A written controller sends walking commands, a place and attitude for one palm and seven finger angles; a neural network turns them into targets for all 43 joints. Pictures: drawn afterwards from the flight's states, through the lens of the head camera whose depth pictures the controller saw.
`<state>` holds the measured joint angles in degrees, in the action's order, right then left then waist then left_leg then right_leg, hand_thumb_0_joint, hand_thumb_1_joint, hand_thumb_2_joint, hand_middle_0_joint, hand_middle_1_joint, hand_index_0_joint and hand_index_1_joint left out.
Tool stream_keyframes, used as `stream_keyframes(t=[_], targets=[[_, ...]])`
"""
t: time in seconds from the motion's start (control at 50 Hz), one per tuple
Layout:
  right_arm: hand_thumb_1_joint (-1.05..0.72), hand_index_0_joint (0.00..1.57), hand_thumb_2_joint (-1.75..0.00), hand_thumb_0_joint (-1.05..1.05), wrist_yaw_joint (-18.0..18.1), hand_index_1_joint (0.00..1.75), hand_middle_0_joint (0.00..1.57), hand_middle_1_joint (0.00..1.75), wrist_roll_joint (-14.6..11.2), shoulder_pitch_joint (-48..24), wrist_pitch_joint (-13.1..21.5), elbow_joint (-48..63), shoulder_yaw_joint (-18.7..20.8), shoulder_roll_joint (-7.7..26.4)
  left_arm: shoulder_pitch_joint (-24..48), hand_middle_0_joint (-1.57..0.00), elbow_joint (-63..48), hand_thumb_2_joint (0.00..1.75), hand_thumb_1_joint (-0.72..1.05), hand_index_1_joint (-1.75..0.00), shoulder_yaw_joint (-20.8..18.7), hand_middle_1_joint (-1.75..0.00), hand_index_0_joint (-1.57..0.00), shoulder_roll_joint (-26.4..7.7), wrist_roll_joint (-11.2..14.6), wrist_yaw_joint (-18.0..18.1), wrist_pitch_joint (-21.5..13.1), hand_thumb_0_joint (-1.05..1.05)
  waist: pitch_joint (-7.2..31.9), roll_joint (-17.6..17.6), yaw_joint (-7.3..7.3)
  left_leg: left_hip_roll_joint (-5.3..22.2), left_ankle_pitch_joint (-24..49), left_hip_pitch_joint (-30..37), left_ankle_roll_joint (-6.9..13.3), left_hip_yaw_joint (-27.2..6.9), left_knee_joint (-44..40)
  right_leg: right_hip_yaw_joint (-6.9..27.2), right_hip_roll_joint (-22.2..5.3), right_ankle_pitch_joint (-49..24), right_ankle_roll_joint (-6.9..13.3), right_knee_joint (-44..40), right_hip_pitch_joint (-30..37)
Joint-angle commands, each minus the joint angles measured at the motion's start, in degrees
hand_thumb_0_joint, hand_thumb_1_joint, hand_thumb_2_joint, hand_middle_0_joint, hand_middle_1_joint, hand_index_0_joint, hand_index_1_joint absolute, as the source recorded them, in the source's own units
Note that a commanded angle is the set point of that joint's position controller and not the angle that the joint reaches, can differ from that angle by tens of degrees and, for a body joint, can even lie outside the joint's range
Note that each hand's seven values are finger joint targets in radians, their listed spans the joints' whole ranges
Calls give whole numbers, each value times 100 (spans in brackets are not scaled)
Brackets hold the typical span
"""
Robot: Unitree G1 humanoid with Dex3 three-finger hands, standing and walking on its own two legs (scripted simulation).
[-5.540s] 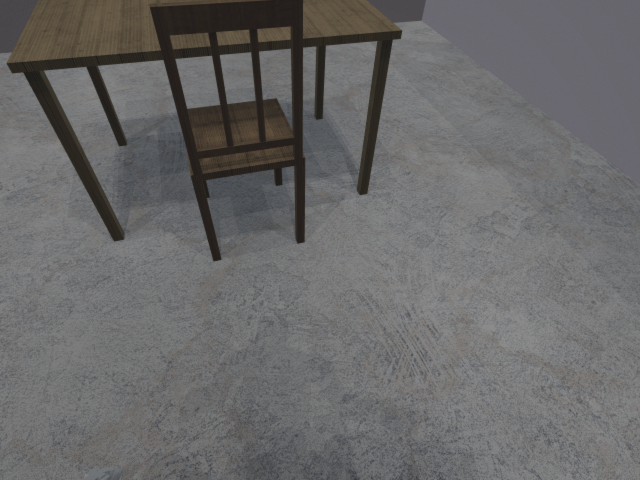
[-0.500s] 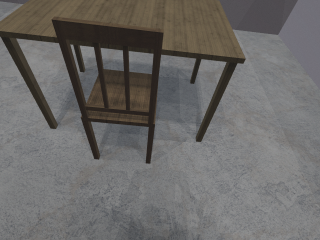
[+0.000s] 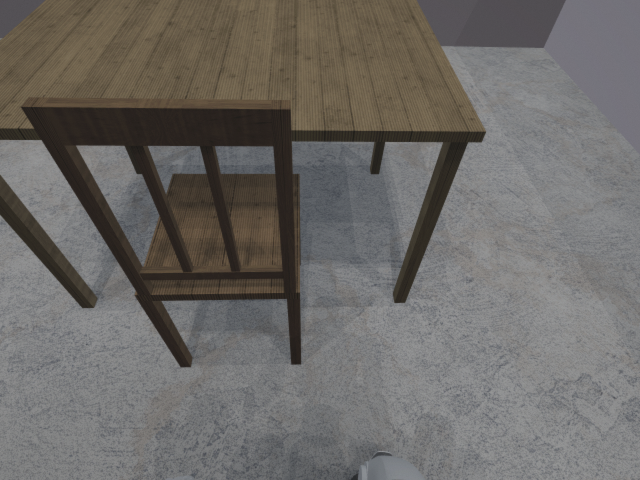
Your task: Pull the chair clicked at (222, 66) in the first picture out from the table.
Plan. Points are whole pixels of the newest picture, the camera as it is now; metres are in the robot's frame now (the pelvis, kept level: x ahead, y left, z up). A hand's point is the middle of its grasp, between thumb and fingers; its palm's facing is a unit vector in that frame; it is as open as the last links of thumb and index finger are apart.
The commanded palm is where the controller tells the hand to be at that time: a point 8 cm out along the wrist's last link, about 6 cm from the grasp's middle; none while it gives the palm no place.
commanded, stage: take the last steps up to it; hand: left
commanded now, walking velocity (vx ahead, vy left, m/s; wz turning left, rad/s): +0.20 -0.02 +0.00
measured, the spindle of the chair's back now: (167, 216) +0.57 +0.28 -0.07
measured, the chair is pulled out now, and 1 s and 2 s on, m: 0.00 0.00 0.00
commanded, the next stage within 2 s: come to a stop and stand still in 0.10 s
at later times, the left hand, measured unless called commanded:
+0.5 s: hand out of the picture +0.15 +0.18 -0.18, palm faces +0.09 -0.97 -0.21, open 7.3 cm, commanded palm none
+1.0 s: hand out of the picture +0.10 +0.12 -0.15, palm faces +0.05 -0.97 -0.22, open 7.4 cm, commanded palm none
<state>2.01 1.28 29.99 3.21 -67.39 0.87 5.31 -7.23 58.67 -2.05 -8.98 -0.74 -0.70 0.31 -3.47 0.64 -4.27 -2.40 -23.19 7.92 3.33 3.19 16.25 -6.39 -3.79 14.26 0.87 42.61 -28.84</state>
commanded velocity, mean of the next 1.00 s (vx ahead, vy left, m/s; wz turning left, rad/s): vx -0.04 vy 0.03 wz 0.00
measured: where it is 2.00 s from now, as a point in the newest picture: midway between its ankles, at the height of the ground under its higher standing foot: outside the picture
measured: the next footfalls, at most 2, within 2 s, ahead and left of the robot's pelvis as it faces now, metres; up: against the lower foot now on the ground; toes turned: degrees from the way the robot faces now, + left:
right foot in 0.06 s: +0.16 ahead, -0.12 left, +0.00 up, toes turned -7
left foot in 0.42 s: +0.24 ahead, +0.11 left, +0.00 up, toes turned +4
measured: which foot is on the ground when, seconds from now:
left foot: down 0.00-0.08, up 0.10-0.40, down 0.42-0.76, up 0.78-1.00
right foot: up 0.00-0.04, down 0.06-0.44, up 0.46-0.74, down 0.76-1.00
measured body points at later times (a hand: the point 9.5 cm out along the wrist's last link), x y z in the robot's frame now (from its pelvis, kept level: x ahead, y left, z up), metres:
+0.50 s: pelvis +0.13 +0.00 +0.00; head +0.15 +0.01 +0.45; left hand +0.14 +0.24 -0.17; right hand +0.23 -0.24 -0.14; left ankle +0.20 +0.11 -0.73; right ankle +0.11 -0.11 -0.71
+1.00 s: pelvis +0.10 -0.05 +0.01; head +0.11 -0.07 +0.46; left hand +0.10 +0.17 -0.14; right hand +0.11 -0.29 -0.15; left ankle +0.09 +0.10 -0.71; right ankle +0.07 -0.15 -0.73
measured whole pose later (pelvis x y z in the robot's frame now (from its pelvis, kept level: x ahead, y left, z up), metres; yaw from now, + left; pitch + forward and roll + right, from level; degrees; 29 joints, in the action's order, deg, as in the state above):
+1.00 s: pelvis +0.10 -0.05 +0.01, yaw -1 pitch +0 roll +2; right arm 0.5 0.5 15.2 -2.3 -62.3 2.6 11.7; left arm -17.6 61.6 -0.8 -7.1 -1.0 1.5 -0.5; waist -0.9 -1.4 0.8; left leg 1.2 -20.2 -14.5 -1.3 1.4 34.9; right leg -2.8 -1.6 16.2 1.5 26.0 -9.4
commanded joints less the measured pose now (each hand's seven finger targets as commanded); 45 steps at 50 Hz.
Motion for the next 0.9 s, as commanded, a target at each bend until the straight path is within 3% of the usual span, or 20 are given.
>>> stream_keyframes(t=[0.0,0.02,0.04,0.06,0.1,0.14,0.18,0.26,0.34,0.38,0.42,0.44,0.48,0.56,0.66,0.7,0.74,0.78,0.84,0.88], targets=[[-90,20,-90,0,85,30,20,30,-53,101,73,115,184,1062,-968,-20,-111,90,90,-30,-156,-30,-20,-474,-22,53,-297,0,115,-576,799,1386,5998,-878,283,-390,1555,-265,444,-509,306,-1087,1725],[-90,20,-90,0,40,30,20,30,-111,101,94,171,186,987,-1742,-20,102,90,90,-30,-248,-30,-20,-772,-47,93,-367,0,601,-214,1103,1147,5087,-1885,119,-297,2735,311,-18,-1082,547,-1150,3178],[-90,20,-90,0,-9,30,20,30,-180,262,125,319,183,741,-2415,-20,250,90,90,-30,-366,-30,-20,-1285,-65,173,-416,0,1327,825,1210,248,1627,-3225,-132,92,4639,2483,-1646,-2496,1251,-1604,4394],[-90,20,-90,0,11,30,20,30,-193,255,111,386,197,693,-2441,-20,300,90,90,-30,-384,-30,-20,-1501,37,177,-391,0,1479,590,1005,69,-971,-3528,-122,-196,5993,3279,-2446,-2875,1820,-2193,4053],[-90,20,-90,0,-51,30,20,30,-92,-478,-1,601,222,540,-1315,-20,12,90,90,-30,-280,-30,-20,-1032,43,203,-368,0,352,227,752,636,-342,-3887,-94,-550,6233,2758,-2056,-1159,1564,-2742,2310],[-90,20,-90,0,-95,30,20,30,-15,-475,-121,601,184,347,-792,-20,-66,90,90,-30,-167,-30,-20,-591,-5,246,-410,0,42,-108,376,890,32,-3604,-164,-534,5597,1714,-1627,-1222,1251,-2902,1370],[-90,20,-90,0,-107,30,20,30,1,-268,-222,557,149,247,-631,-20,-69,90,90,-30,-92,-30,-20,-441,-37,240,-436,0,83,211,127,920,143,-3179,-310,-304,4757,909,-1299,-1881,1017,-2924,882],[-90,20,-90,0,-84,30,20,30,-57,-590,-317,593,34,155,-639,-20,-42,90,90,-30,-61,-30,-20,-527,-48,259,-310,0,214,471,208,666,627,-2569,-513,-9,3008,501,-923,-3307,880,-2509,962],[-90,20,-90,0,-65,30,20,30,-85,-1107,-378,763,153,558,-771,-20,-31,90,90,-30,-148,-30,-20,-859,-24,299,-125,0,353,701,322,523,1306,-2264,-552,-8,1778,553,-893,-3280,694,-1812,1586],[-90,20,-90,0,-69,30,20,30,-54,-1153,-367,842,228,864,-887,-20,-91,90,90,-30,-171,-30,-20,-826,2,317,-20,0,332,66,317,825,3262,-1618,-405,-254,1182,481,-620,-2335,351,-1243,1207],[-90,20,-90,0,-24,30,20,30,-29,-1335,-376,1031,306,1389,-1225,-20,-174,90,90,-30,-111,-30,-20,-516,36,362,80,0,346,-1196,433,2136,5420,-1620,372,-1322,651,60,147,738,-102,-246,995],[-90,20,-90,0,15,30,20,30,-35,-1463,-357,1057,314,1465,-1282,-20,-157,90,90,-30,-97,-30,-20,-557,52,375,115,0,523,-1821,439,2420,5838,-1779,759,-1694,333,247,298,2151,-197,763,998],[-90,20,-90,0,75,30,20,30,10,-1860,-410,1214,314,1463,-1124,-20,-145,90,90,-30,-183,-30,-20,-691,32,360,173,0,491,-1320,456,2320,5131,-2070,943,-1537,411,744,257,2139,-153,1892,785],[-90,20,-90,0,57,30,20,30,13,-2259,-443,1437,370,1455,-1233,-20,-212,90,90,-30,-209,-30,-20,-598,15,279,222,0,789,-757,486,2078,3798,-1830,813,-1120,449,730,249,1662,-243,2029,495],[-90,20,-90,0,-29,30,20,30,21,-2158,-471,1345,421,1440,-1372,-20,-250,90,90,-30,-112,-30,-20,-409,1,233,183,0,824,-1088,424,1860,1634,-2103,606,-1228,135,390,194,1465,-153,-103,1287],[-90,20,-90,0,-86,30,20,30,-38,-2172,-498,1318,408,1236,-1863,-20,-1,90,90,-30,-91,-30,-20,-458,-42,247,97,0,761,-712,603,1264,323,-2679,127,-779,445,236,232,343,-123,-1777,2202],[-90,20,-90,0,-176,30,20,30,-109,-2157,-540,1411,258,638,-1364,-20,-155,90,90,-30,-101,-30,-20,-1100,-94,267,-10,0,62,942,426,433,-84,-3033,-498,-161,1565,2270,-1327,1861,482,-3388,1163],[-90,20,-90,0,-208,30,20,30,-38,-2460,-577,1390,282,841,-820,-20,-287,90,90,-30,-148,-30,-20,-1221,-73,280,-61,0,-448,1187,546,496,132,-2820,-412,-458,2462,2688,-1471,2230,687,-3770,163],[-90,20,-90,0,-215,30,20,30,-33,-1895,-473,1029,248,846,-715,-20,-169,90,90,-30,-115,-30,-20,-982,-56,261,-136,0,-405,712,392,487,448,-2922,-414,-359,2479,1847,-1158,346,648,-3186,1037],[-90,20,-90,0,-183,30,20,30,-43,-1833,-404,985,193,795,-1019,-20,-42,90,90,-30,-114,-30,-20,-917,-48,261,-177,0,-174,682,526,414,344,-2960,-463,-255,2270,1588,-1117,-1239,665,-2759,1753]])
